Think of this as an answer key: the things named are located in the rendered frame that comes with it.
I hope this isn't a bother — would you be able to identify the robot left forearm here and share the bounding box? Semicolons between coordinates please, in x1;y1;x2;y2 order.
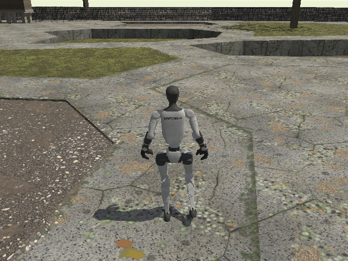
142;131;152;151

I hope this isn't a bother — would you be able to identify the right robot shin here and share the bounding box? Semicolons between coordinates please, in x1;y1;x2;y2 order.
187;173;195;210

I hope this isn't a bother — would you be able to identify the robot right forearm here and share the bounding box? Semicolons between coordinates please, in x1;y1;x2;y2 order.
196;131;207;151

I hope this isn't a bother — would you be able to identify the right robot hand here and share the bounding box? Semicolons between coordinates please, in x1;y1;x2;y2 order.
196;149;208;160

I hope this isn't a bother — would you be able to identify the right robot upper arm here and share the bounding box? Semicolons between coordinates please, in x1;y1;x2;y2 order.
184;109;201;139

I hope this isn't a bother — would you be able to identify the left robot hand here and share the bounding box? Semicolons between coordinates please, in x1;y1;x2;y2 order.
141;149;153;159

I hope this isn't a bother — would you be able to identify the humanoid robot torso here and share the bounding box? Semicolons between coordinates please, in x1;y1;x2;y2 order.
160;107;186;163

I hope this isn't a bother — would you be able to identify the left robot upper arm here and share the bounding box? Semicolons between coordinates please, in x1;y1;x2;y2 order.
146;110;161;139

